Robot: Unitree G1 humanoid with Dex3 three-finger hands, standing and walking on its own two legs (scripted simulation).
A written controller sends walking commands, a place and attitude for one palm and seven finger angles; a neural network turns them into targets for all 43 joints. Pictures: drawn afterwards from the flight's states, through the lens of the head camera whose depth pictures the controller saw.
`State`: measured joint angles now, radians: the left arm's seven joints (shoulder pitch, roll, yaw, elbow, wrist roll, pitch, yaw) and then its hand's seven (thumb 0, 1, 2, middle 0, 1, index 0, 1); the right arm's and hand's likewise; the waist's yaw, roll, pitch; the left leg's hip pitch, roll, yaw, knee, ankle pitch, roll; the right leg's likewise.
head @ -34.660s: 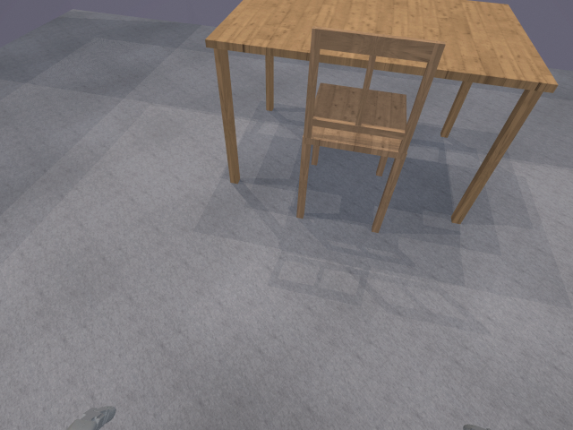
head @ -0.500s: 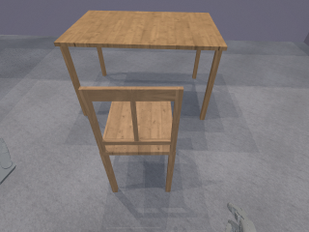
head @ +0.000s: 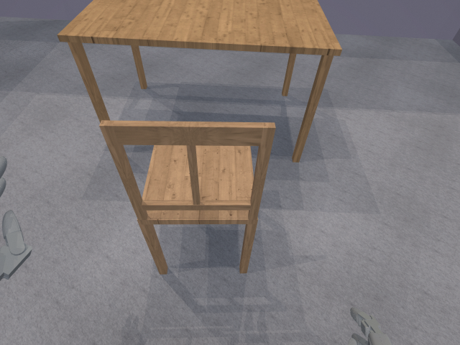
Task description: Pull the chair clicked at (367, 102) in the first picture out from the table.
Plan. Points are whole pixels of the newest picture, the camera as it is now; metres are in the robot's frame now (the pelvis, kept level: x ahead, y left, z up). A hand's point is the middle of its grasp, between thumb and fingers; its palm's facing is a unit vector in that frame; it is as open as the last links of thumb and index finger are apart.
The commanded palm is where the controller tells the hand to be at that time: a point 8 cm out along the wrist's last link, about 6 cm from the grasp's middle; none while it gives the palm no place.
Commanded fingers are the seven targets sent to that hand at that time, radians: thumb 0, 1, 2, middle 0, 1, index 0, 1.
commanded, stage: stop stepping back and stand still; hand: left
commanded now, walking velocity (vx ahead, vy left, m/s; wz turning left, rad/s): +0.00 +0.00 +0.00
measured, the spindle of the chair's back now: (194, 176) +0.54 +0.11 -0.10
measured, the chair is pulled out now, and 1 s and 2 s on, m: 0.57 0.57 0.57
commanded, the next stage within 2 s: let the arm hang, fingers relaxed in 0.36 s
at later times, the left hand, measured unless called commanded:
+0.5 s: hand (24, 260) +0.20 +0.28 +0.12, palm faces +0.35 -0.80 -0.50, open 7.4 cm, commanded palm none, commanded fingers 0.00 0.90 0.90 -0.20 -0.30 -0.20 -0.30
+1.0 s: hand out of the picture -0.04 +0.19 -0.17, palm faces +0.01 -0.97 -0.25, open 7.2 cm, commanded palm none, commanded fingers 0.00 0.90 0.90 -0.20 -0.30 -0.20 -0.30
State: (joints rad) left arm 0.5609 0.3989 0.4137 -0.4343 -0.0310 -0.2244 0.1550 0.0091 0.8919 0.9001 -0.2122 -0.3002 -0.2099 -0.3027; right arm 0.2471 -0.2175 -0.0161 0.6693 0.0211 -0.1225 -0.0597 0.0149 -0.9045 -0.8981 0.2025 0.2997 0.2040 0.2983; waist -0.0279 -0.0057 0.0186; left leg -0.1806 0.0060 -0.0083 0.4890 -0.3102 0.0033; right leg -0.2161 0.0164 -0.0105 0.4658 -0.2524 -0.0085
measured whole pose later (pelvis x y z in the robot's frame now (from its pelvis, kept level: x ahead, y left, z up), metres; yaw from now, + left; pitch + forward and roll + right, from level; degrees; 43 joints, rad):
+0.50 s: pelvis +0.00 +0.01 +0.00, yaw +1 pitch +0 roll -1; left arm 0.52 0.41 0.34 -0.35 -0.01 -0.20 0.12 0.01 0.89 0.90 -0.21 -0.30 -0.21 -0.30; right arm 0.18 -0.20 -0.01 0.65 0.02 -0.10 -0.02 0.01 -0.90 -0.90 0.20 0.30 0.21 0.30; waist 0.01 0.01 0.03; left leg -0.18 -0.01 -0.02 0.48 -0.30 0.02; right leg -0.20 0.00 -0.03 0.45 -0.23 0.00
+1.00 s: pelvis -0.04 -0.01 +0.00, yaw +1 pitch -1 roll +0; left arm 0.33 0.21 0.01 0.98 0.02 0.04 0.02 -0.01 0.95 0.90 -0.20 -0.30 -0.20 -0.30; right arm 0.39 -0.17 0.00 1.00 -0.02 0.04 -0.02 0.01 -0.91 -0.90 0.20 0.30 0.20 0.30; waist -0.01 0.02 0.06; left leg -0.22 0.01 -0.03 0.49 -0.25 0.00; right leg -0.24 0.02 -0.04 0.45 -0.20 -0.02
